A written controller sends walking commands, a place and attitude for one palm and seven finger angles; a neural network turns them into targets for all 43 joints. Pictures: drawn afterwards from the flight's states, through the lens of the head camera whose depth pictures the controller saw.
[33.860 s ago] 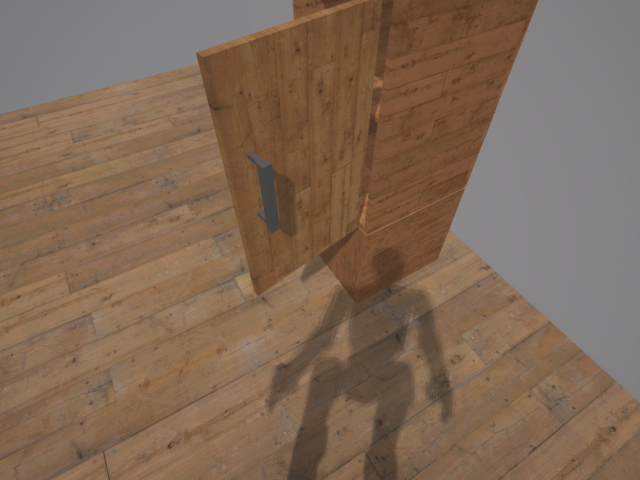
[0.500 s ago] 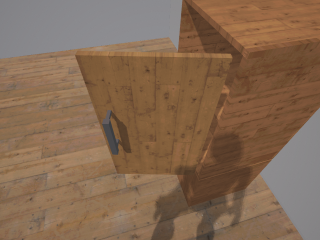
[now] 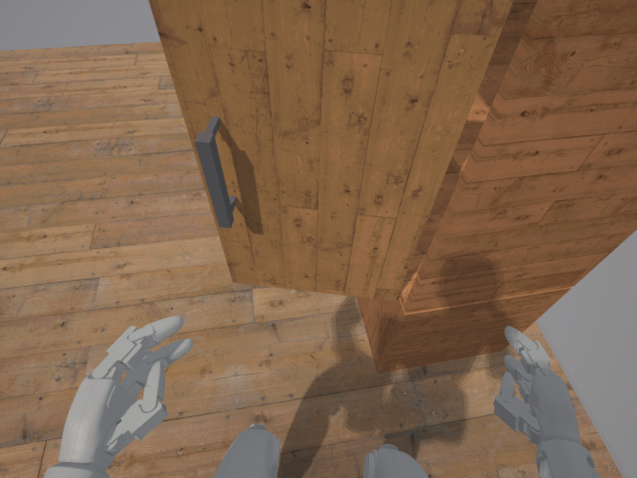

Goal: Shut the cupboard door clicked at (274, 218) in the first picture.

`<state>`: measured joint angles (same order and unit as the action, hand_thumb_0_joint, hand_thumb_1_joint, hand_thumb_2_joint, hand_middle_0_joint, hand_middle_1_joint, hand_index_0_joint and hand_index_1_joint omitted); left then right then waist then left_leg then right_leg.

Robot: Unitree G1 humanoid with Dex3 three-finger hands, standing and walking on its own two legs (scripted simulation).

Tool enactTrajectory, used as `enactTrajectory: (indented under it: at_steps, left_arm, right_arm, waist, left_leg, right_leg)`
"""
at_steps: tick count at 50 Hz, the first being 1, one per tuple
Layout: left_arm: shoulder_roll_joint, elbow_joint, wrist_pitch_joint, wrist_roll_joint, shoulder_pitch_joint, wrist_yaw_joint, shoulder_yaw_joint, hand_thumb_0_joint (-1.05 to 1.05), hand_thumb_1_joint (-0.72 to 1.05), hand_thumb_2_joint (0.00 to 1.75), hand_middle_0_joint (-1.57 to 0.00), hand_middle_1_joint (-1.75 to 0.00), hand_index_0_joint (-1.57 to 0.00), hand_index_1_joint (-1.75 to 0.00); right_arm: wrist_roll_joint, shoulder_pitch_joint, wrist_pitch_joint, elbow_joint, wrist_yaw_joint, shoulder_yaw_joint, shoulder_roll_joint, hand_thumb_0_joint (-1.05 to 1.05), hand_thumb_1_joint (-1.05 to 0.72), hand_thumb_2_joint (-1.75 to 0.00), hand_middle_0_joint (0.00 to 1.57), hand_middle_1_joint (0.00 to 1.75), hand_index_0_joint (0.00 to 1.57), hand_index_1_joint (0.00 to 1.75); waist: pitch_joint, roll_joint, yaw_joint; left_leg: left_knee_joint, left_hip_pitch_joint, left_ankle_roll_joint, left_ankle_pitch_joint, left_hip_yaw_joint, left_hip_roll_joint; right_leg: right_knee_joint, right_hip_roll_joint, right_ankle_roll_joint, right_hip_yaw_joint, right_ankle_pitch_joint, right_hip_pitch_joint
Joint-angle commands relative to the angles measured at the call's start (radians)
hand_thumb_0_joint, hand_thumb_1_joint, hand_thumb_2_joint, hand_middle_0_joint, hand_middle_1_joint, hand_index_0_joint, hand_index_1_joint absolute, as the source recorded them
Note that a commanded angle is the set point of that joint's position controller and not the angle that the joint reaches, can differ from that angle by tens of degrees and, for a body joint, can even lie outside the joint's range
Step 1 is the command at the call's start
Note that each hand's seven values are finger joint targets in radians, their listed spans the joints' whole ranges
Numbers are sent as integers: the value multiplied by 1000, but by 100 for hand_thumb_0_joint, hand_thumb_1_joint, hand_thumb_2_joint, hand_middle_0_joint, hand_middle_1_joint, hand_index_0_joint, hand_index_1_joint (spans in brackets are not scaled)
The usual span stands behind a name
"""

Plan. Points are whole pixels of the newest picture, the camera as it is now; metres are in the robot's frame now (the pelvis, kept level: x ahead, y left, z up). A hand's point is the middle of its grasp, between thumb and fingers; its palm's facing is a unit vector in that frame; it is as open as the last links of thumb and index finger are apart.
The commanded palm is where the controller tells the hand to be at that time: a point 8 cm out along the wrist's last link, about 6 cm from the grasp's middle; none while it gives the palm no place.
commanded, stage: raise the hand and make a fist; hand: left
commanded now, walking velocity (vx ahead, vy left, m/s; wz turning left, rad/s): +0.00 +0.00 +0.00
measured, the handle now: (220, 176) +0.47 +0.19 +0.09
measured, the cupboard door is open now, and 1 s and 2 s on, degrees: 73 73 73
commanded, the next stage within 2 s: bring the fist close to the handle in 1.50 s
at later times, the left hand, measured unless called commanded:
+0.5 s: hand (142, 363) +0.22 +0.21 +0.07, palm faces -0.02 -1.00 -0.04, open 3.8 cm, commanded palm +0.19 +0.26 +0.07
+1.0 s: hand (127, 341) +0.23 +0.22 +0.09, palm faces -0.02 -1.00 -0.04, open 3.1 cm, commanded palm +0.21 +0.28 +0.10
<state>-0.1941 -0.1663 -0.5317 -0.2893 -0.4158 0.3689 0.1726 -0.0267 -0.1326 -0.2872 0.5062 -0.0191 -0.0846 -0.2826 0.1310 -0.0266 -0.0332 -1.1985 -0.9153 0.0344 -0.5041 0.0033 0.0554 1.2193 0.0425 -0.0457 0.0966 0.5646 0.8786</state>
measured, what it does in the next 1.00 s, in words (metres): stands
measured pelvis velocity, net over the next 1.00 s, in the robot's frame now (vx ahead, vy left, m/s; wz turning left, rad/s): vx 0.02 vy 0.04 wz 0.00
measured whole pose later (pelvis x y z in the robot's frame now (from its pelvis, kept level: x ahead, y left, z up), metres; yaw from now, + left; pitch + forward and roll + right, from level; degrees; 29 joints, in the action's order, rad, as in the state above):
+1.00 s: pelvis +0.02 +0.04 +0.03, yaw +0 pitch +12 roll -3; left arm -0.25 0.09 -0.32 -0.27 -0.39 0.26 0.15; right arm -0.02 -0.25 -0.19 0.47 -0.04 0.04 -0.22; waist 0.13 0.04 -0.01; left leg -1.10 -0.81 -0.02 -0.49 -0.01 0.05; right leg 1.04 0.04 0.01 0.11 0.50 0.73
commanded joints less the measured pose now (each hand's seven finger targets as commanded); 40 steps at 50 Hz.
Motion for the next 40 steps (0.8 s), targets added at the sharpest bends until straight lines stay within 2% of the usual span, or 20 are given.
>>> enactTrajectory:
  at_steps: [1, 2, 5, 7, 9, 11, 12, 14, 15, 17, 21, 25, 28, 29, 31, 33, 35, 37, 38, 40]
  left_arm:
    - [-167, 515, -85, -29, 182, -51, 45, 0, 90, 90, -58, -72, -58, -72]
    - [-166, 526, -80, -25, 209, -47, 29, 0, 90, 90, -60, -74, -60, -74]
    - [-140, 430, -12, -19, 133, -24, 3, 0, 90, 90, -66, -80, -66, -80]
    - [-141, 348, 66, -20, 78, -8, 17, 0, 90, 90, -69, -84, -69, -84]
    - [-166, 366, 124, -25, 49, -9, 52, 0, 90, 90, -73, -88, -73, -88]
    - [-184, 385, 158, -31, 28, -34, 97, 0, 90, 90, -77, -92, -77, -92]
    - [-198, 378, 166, -29, 12, -49, 119, 0, 90, 90, -79, -94, -79, -94]
    - [-174, 409, 152, -37, 9, -73, 119, 0, 90, 90, -82, -98, -82, -98]
    - [-161, 408, 139, -38, 8, -83, 110, 0, 90, 90, -84, -100, -84, -100]
    - [-160, 401, 109, -35, 7, -97, 105, 0, 90, 90, -88, -104, -88, -104]
    - [-124, 412, 65, -23, -3, -91, 38, 0, 90, 90, -95, -112, -95, -112]
    - [-144, 435, 65, -15, -3, -95, 40, 0, 90, 90, -102, -120, -102, -120]
    - [-152, 488, 69, -11, 3, -114, 46, 0, 90, 90, -108, -126, -108, -126]
    - [-146, 478, 77, -7, -12, -120, 43, 0, 90, 90, -110, -128, -110, -128]
    - [-141, 495, 82, -4, -1, -132, 34, 0, 90, 90, -113, -132, -113, -132]
    - [-139, 487, 95, 1, -1, -133, 32, 0, 90, 90, -117, -136, -117, -136]
    - [-132, 499, 104, 8, 5, -134, 17, 0, 90, 90, -121, -140, -121, -140]
    - [-144, 480, 123, 14, 17, -131, 19, 0, 90, 90, -124, -144, -124, -144]
    - [-132, 486, 128, 16, 29, -127, 2, 0, 90, 90, -126, -146, -126, -146]
    - [-151, 481, 137, 11, 41, -127, 23, 0, 90, 90, -130, -150, -130, -150]
  right_arm:
    - [-2, -33, -58, -140, -36, 4, -73, 0, -90, -90, 20, 30, 20, 30]
    - [-1, -39, -58, -132, -46, 11, -77, 0, -90, -90, 20, 30, 20, 30]
    - [-5, -48, -51, -105, -57, 15, -77, 0, -90, -90, 20, 30, 20, 30]
    - [-13, -45, -36, -102, -61, 18, -71, 0, -90, -90, 20, 30, 20, 30]
    - [-15, -39, -22, -121, -62, 18, -65, 0, -90, -90, 20, 30, 20, 30]
    - [-14, -32, -11, -133, -62, 19, -55, 0, -90, -90, 20, 30, 20, 30]
    - [-12, -20, -6, -132, -62, 22, -49, 0, -90, -90, 20, 30, 20, 30]
    - [-7, -27, -4, -136, -57, 24, -39, 0, -90, -90, 20, 30, 20, 30]
    - [-4, -31, -5, -134, -56, 26, -38, 0, -90, -90, 20, 30, 20, 30]
    - [0, -31, -8, -127, -54, 27, -43, 0, -90, -90, 20, 30, 20, 30]
    - [1, -55, -17, -128, -46, 25, -63, 0, -90, -90, 20, 30, 20, 30]
    - [-1, -65, -14, -137, -47, 25, -77, 0, -90, -90, 20, 30, 20, 30]
    - [1, -68, -8, -147, -45, 27, -78, 0, -90, -90, 20, 30, 20, 30]
    - [1, -70, -2, -150, -44, 27, -77, 0, -90, -90, 20, 30, 20, 30]
    - [1, -73, 5, -155, -41, 30, -78, 0, -90, -90, 20, 30, 20, 30]
    - [0, -77, 18, -162, -40, 31, -81, 0, -90, -90, 20, 30, 20, 30]
    - [-1, -84, 25, -169, -38, 34, -82, 0, -90, -90, 20, 30, 20, 30]
    - [-1, -88, 35, -172, -36, 41, -83, 0, -90, -90, 20, 30, 20, 30]
    - [-2, -86, 38, -179, -35, 43, -84, 0, -90, -90, 20, 30, 20, 30]
    - [-1, -89, 42, -182, -37, 46, -84, 0, -90, -90, 20, 30, 20, 30]
  waist:
    - [209, 77, 58]
    - [198, 55, 72]
    - [170, 52, 75]
    - [148, 39, 60]
    - [194, 26, 34]
    - [223, 10, 12]
    - [220, 30, -5]
    - [235, 11, -4]
    - [221, -4, 1]
    - [208, 7, -1]
    - [191, 39, 23]
    - [193, 54, 22]
    - [223, 96, 13]
    - [208, 80, 17]
    - [195, 98, 22]
    - [187, 82, 25]
    - [194, 98, 31]
    - [161, 120, 31]
    - [149, 120, 39]
    - [159, 95, 39]
  left_leg:
    - [67, 92, -69, 108, 5, -55]
    - [55, 78, -73, 114, -7, -49]
    - [62, 56, -69, 126, -20, -44]
    - [79, 39, -67, 126, -22, -46]
    - [103, 45, -64, 137, -18, -51]
    - [125, 58, -60, 157, -19, -51]
    - [133, 64, -60, 175, -22, -51]
    - [155, 82, -56, 189, -25, -51]
    - [161, 81, -55, 189, -27, -50]
    - [170, 91, -55, 197, -32, -49]
    - [204, 136, -56, 166, -39, -50]
    - [234, 164, -56, 152, -46, -51]
    - [253, 205, -53, 181, -53, -51]
    - [260, 210, -52, 179, -54, -49]
    - [270, 223, -50, 178, -55, -49]
    - [278, 226, -49, 182, -58, -47]
    - [286, 252, -47, 202, -62, -43]
    - [298, 249, -45, 184, -68, -43]
    - [303, 254, -45, 173, -68, -42]
    - [306, 256, -46, 170, -66, -44]
  right_leg:
    - [-334, -18, 33, -217, 26, -88]
    - [-317, -27, 34, -208, 2, -76]
    - [-299, -35, 37, -175, -56, -65]
    - [-318, -38, 39, -176, -51, -92]
    - [-330, -26, 43, -176, -53, -147]
    - [-333, -20, 47, -172, -77, -190]
    - [-320, -26, 40, -162, -99, -200]
    - [-310, -27, 42, -137, -134, -211]
    - [-306, -29, 44, -129, -145, -202]
    - [-287, -38, 35, -109, -155, -186]
    - [-273, -47, 28, -66, -133, -127]
    - [-267, -52, 21, -43, -132, -123]
    - [-250, -57, 16, -23, -179, -139]
    - [-254, -60, 18, -17, -182, -135]
    - [-260, -61, 19, -13, -189, -136]
    - [-264, -65, 17, -9, -197, -148]
    - [-264, -67, 18, -3, -219, -146]
    - [-274, -72, 13, -3, -209, -148]
    - [-279, -70, 16, -1, -204, -141]
    - [-292, -71, 17, -3, -207, -160]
